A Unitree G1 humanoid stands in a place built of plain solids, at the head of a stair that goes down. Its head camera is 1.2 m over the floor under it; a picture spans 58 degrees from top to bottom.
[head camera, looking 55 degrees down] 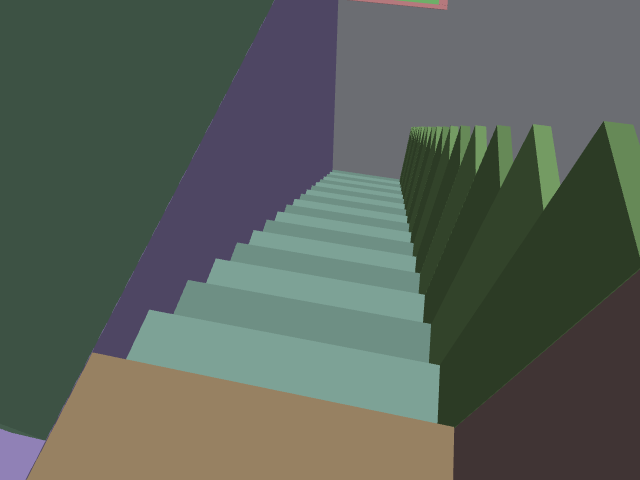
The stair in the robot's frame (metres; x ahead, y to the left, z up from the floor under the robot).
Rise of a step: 0.20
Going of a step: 0.24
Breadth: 1.02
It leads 11 degrees to the right of straight ahead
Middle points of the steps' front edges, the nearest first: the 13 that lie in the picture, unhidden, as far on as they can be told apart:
0.35 0.15 0.00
0.58 0.11 -0.20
0.82 0.06 -0.40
1.05 0.01 -0.60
1.28 -0.04 -0.80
1.52 -0.08 -1.00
1.75 -0.13 -1.20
1.99 -0.18 -1.40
2.22 -0.22 -1.60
2.46 -0.27 -1.80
2.69 -0.32 -1.99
2.92 -0.36 -2.19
3.16 -0.41 -2.39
